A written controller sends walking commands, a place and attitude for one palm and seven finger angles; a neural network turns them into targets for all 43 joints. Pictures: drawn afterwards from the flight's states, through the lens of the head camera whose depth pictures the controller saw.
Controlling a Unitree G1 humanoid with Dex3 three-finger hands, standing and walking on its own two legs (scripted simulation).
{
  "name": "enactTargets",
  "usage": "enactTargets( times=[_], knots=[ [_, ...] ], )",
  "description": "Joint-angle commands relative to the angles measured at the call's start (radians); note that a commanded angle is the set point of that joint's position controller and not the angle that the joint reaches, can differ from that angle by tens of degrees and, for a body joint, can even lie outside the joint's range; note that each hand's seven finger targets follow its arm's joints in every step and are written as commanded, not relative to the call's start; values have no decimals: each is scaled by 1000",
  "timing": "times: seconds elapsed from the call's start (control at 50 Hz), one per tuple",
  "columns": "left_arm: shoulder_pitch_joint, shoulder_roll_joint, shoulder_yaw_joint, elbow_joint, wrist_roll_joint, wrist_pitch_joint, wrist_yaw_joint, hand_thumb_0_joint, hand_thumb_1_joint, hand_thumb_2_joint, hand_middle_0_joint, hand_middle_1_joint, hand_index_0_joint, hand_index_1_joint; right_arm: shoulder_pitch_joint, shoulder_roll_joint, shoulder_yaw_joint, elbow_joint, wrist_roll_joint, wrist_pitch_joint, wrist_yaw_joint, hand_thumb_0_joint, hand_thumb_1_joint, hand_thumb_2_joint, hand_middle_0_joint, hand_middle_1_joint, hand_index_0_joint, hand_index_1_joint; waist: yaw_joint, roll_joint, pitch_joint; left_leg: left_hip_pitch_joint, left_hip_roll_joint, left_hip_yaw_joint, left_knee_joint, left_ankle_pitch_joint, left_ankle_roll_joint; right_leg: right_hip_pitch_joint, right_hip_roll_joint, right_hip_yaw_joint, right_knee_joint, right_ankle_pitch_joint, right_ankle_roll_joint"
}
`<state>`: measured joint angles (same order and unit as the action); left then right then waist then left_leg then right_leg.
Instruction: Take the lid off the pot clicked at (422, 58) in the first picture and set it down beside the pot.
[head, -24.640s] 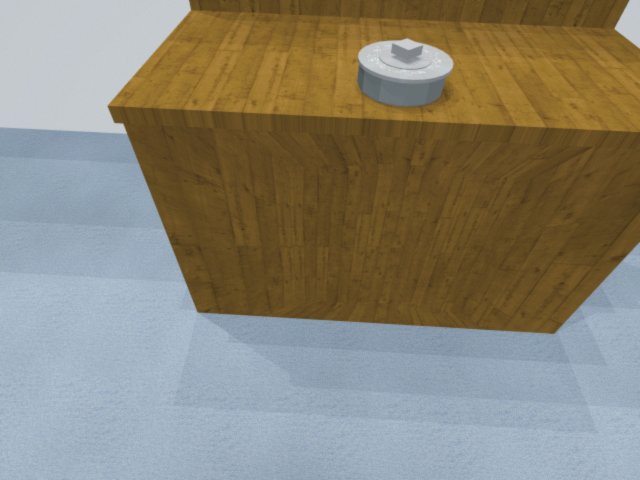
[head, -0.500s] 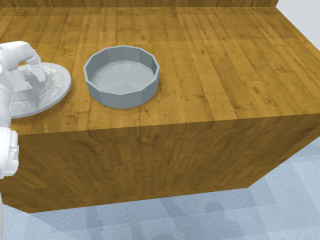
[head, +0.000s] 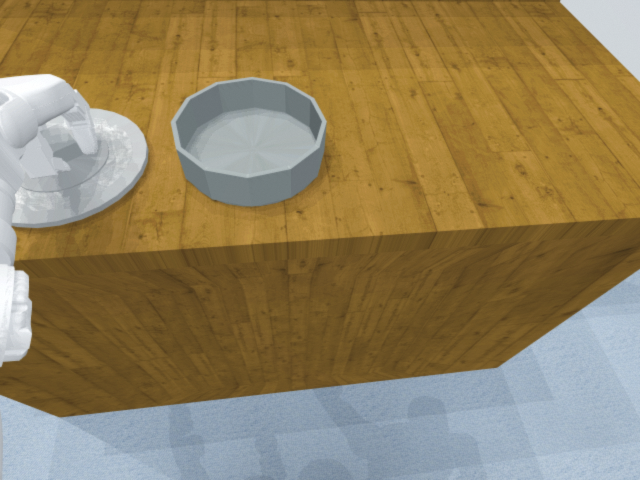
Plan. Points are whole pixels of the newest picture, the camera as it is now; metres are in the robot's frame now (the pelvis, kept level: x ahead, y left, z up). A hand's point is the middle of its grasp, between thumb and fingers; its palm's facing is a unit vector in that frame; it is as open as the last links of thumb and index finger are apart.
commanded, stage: open the fingers wide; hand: left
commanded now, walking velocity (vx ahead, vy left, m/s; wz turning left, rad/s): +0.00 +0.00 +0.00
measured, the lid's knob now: (53, 146) +0.50 +0.32 +0.12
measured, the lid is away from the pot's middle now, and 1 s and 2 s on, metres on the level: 0.24 0.25 0.25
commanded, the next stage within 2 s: raise the empty hand in 0.84 s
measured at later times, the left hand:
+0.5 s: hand (42, 141) +0.48 +0.31 +0.14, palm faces -0.36 -0.10 -0.93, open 8.6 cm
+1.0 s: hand (36, 145) +0.48 +0.32 +0.14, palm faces -0.35 -0.10 -0.93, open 10.6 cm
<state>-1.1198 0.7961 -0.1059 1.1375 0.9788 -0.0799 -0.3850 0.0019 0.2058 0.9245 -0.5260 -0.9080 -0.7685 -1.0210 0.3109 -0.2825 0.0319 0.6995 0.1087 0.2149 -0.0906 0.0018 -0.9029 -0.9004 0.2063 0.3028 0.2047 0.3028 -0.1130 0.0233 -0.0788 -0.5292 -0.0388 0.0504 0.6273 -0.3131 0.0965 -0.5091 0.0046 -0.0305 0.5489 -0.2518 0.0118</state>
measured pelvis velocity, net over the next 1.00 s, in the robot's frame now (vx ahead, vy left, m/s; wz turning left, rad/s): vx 0.01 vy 0.01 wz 0.00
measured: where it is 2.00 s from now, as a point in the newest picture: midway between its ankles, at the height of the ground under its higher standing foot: outside the picture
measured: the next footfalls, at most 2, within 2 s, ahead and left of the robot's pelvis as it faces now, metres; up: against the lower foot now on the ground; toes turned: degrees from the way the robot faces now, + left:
none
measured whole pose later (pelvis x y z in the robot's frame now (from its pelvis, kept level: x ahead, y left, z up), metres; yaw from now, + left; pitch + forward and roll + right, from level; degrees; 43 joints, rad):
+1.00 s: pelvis +0.01 +0.01 +0.00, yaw +0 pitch +13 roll -3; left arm -1.13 0.81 -0.11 1.13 0.98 -0.06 -0.39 0.00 -0.17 0.97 -0.56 -0.49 -0.62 -0.55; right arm 0.31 -0.28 0.03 0.67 0.11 0.22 -0.08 0.00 -0.90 -0.90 0.21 0.30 0.21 0.30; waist -0.12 0.02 -0.09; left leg -0.54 -0.04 0.05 0.64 -0.32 0.11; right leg -0.51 0.00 -0.03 0.54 -0.26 0.02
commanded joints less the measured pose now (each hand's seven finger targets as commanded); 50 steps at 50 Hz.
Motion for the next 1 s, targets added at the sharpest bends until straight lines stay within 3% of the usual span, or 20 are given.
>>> enactTargets(
  times=[0.0, 0.08, 0.16, 0.2, 0.22, 0.26, 0.3, 0.36, 0.4, 0.46, 0.52, 0.56, 0.64, 0.68, 0.76, 0.8, 0.86, 0.92, 0.96, 0.98],
  knots=[
    [-466, 261, 46, -109, 14, 28, 49, 0, 335, 970, -625, -909, -699, -936, 79, -190, -55, -61, -8, -28, -24, 0, -900, -900, 200, 300, 200, 300, -22, 53, -322, 288, 27, -90, -79, 294, -33, 33, 52, -13, -56, 136, -60],
    [-460, 245, 22, -66, 13, 33, 39, 0, 261, 964, -605, -859, -668, -882, 80, -192, -49, -58, -6, -34, -30, 0, -900, -900, 200, 300, 200, 300, -30, 47, -294, 254, 22, -79, -76, 268, -29, 37, 52, -12, -55, 142, -59],
    [-509, 279, 55, -157, 22, 14, 38, 0, 187, 956, -585, -808, -636, -827, 90, -192, -59, -65, -10, -32, -27, 0, -900, -900, 200, 300, 200, 300, -22, 105, -389, 345, 34, -101, -54, 419, -46, 19, 56, -13, -41, 175, -59],
    [-434, 226, 14, -51, 16, 26, 27, 0, 149, 954, -576, -781, -622, -798, 99, -194, -55, -56, -8, -32, -26, 0, -900, -900, 200, 300, 200, 300, -33, 49, -295, 279, 31, -83, -58, 343, -40, 2, 57, -20, -45, 152, -55],
    [-439, 259, 40, -73, 12, 24, 26, 0, 130, 953, -572, -767, -615, -782, 97, -198, -56, -62, -9, -30, -25, 0, -900, -900, 200, 300, 200, 300, -27, 30, -302, 260, 28, -80, -62, 322, -36, 28, 55, -16, -45, 160, -56],
    [-483, 267, 45, -153, 17, 15, 29, 0, 93, 951, -563, -740, -600, -753, 88, -191, -60, -73, -11, -25, -24, 0, -900, -900, 200, 300, 200, 300, -20, 94, -386, 313, 26, -83, -49, 418, -41, 47, 55, -8, -38, 201, -57],
    [-454, 233, 25, -100, 16, 21, 25, 0, 55, 949, -554, -712, -586, -723, 99, -192, -61, -63, -8, -22, -21, 0, -900, -900, 200, 300, 200, 300, -30, 68, -322, 310, 35, -95, -48, 412, -46, -4, 59, -21, -40, 168, -57],
    [-454, 267, 50, -136, 15, 15, 26, 0, -2, 947, -543, -667, -565, -675, 98, -193, -62, -72, -11, -18, -18, 0, -900, -900, 200, 300, 200, 300, -19, 86, -370, 317, 29, -88, -41, 450, -46, 30, 59, -13, -36, 201, -56],
    [-450, 216, 14, -132, 10, 20, 22, 0, -40, 947, -536, -636, -553, -642, 97, -188, -64, -71, -10, -15, -14, 0, -900, -900, 200, 300, 200, 300, -26, 95, -345, 326, 32, -91, -44, 454, -47, 8, 59, -18, -41, 190, -57],
    [-439, 262, 49, -119, 10, 19, 22, 0, -99, 948, -527, -585, -535, -589, 99, -194, -62, -67, -11, -12, -13, 0, -900, -900, 200, 300, 200, 300, -23, 63, -342, 304, 30, -87, -41, 437, -44, 22, 60, -16, -38, 193, -55],
    [-438, 232, 22, -107, 10, 27, 21, 0, -158, 950, -519, -533, -519, -533, 98, -192, -60, -70, -8, -13, -13, 0, -900, -900, 200, 300, 200, 300, -28, 62, -318, 287, 27, -84, -49, 401, -38, 20, 59, -18, -41, 187, -58],
    [-481, 252, 42, -186, 14, 19, 23, 0, -161, 956, -523, -524, -523, -524, 90, -190, -65, -74, -10, -9, -9, 0, -900, -900, 200, 300, 200, 300, -21, 110, -390, 355, 37, -99, -38, 489, -52, 13, 59, -17, -34, 197, -57],
    [-423, 221, 29, -143, -6, 16, 16, 0, -165, 965, -532, -507, -532, -507, 92, -190, -62, -78, -7, -8, -8, 0, -900, -900, 200, 300, 200, 300, -24, 84, -340, 329, 31, -90, -37, 490, -48, 16, 58, -23, -36, 210, -60],
    [-413, 249, 46, -112, 5, 22, 20, 0, -167, 970, -536, -500, -536, -500, 90, -186, -59, -80, -9, -8, -9, 0, -900, -900, 200, 300, 200, 300, -22, 56, -328, 298, 25, -88, -38, 433, -40, 24, 59, -20, -36, 195, -57],
    [-449, 263, 59, -177, 9, 14, 27, 0, -170, 974, -540, -491, -540, -491, 83, -184, -62, -84, -12, -6, -6, 0, -900, -900, 200, 300, 200, 300, -14, 104, -376, 347, 31, -100, -35, 495, -52, 21, 60, -18, -33, 199, -59],
    [-405, 224, 32, -122, 5, 20, 23, 0, -171, 977, -542, -487, -542, -487, 82, -182, -59, -86, -10, -6, -7, 0, -900, -900, 200, 300, 200, 300, -21, 62, -324, 310, 29, -94, -43, 436, -46, 14, 59, -22, -40, 177, -57],
    [-466, 271, 62, -191, 7, 17, 29, 0, -172, 980, -546, -480, -546, -480, 76, -185, -61, -87, -12, -5, -6, 0, -900, -900, 200, 300, 200, 300, -11, 98, -370, 330, 31, -99, -49, 447, -49, 33, 56, -17, -39, 184, -60],
    [-440, 224, 27, -132, 8, 25, 30, 0, -174, 985, -550, -472, -550, -472, 83, -185, -59, -80, -9, -8, -7, 0, -900, -900, 200, 300, 200, 300, -24, 82, -313, 317, 31, -100, -51, 412, -48, -1, 59, -22, -45, 157, -60],
    [-515, 282, 66, -221, 11, 22, 33, 0, -174, 985, -550, -472, -550, -472, 71, -186, -60, -88, -11, -6, -6, 0, -900, -900, 200, 300, 200, 300, -12, 121, -396, 357, 33, -109, -54, 451, -55, 28, 56, -15, -42, 171, -60],
    [-543, 229, 23, -221, 11, 27, 31, 0, -174, 985, -550, -472, -550, -472, 70, -180, -63, -87, -10, -9, -7, 0, -900, -900, 200, 300, 200, 300, -24, 141, -397, 390, 36, -120, -52, 472, -60, -1, 56, -20, -46, 163, -62]
  ],
)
